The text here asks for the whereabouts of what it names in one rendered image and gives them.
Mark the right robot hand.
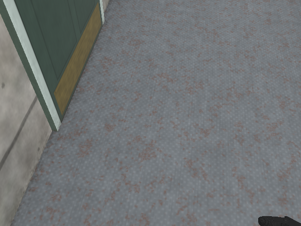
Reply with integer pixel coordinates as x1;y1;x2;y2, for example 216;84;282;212
258;216;301;226

